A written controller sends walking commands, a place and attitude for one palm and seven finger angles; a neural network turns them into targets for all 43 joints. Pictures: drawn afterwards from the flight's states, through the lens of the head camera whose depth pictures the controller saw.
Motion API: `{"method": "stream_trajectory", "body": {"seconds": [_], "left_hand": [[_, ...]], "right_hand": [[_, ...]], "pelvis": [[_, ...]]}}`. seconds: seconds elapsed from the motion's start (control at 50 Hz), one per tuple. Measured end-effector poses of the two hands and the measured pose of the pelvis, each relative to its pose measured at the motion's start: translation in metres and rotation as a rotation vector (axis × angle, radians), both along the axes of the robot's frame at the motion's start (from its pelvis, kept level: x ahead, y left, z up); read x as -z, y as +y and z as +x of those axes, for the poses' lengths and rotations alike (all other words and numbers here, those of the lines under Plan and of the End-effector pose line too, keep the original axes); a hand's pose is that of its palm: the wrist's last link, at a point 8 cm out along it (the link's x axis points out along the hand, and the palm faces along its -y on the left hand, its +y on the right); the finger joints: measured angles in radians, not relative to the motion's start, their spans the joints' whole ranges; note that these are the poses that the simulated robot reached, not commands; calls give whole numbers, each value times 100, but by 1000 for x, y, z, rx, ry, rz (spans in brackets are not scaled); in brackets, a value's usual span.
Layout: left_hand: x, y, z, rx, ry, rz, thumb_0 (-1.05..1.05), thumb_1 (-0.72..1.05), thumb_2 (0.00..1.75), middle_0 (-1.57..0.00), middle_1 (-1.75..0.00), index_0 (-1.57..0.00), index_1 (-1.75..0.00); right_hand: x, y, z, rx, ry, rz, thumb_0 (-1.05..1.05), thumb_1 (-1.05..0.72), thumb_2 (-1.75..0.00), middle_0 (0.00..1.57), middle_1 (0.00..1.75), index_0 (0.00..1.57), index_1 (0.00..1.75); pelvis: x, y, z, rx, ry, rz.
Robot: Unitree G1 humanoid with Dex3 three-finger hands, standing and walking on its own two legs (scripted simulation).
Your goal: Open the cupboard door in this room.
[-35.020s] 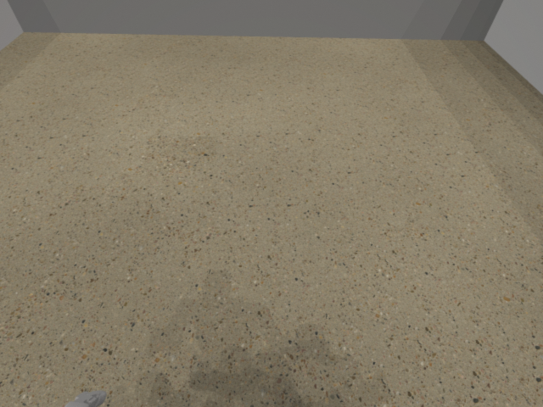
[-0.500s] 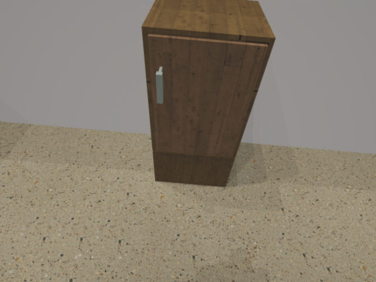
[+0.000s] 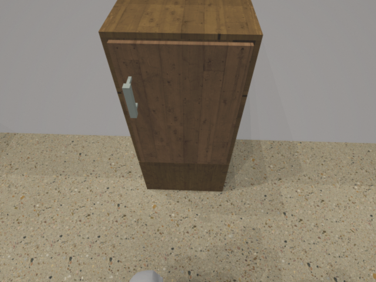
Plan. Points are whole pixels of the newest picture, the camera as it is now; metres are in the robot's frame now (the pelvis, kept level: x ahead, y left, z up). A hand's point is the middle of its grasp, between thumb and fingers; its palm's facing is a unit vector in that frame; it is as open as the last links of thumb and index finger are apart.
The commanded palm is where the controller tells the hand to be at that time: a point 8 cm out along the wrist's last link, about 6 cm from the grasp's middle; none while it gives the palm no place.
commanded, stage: take the last steps up to it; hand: left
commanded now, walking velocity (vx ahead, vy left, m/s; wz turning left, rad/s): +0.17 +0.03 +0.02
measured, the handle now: (131, 97) +0.64 +0.22 -0.02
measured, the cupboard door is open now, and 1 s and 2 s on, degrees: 0 0 0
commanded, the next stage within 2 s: come to a stop and stand still in 0.06 s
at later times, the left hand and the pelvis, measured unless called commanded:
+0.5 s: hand out of the picture +0.13 +0.21 -0.18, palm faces +0.04 -0.98 -0.19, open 7.4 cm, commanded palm none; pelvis +0.10 +0.02 +0.01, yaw -1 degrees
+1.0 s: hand out of the picture +0.12 +0.17 -0.16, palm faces +0.06 -0.96 -0.26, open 7.3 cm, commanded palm none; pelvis +0.07 -0.02 +0.00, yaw +0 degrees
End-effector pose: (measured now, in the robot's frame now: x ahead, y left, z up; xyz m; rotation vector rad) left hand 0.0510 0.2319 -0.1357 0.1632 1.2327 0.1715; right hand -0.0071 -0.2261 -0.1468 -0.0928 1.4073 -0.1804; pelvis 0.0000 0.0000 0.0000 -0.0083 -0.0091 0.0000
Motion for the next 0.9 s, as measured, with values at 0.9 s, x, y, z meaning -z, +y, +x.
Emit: {"method": "stream_trajectory", "body": {"seconds": [0.9], "left_hand": [[-17, -25, 87, 1, 10, 63, 0, 91, 90, -20, -30, -20, -30]], "right_hand": [[6, -47, 128, -41, -56, -1, 0, -92, -90, 19, 30, 19, 29]], "pelvis": [[-3, -28, 78, 5, -11, 61]]}}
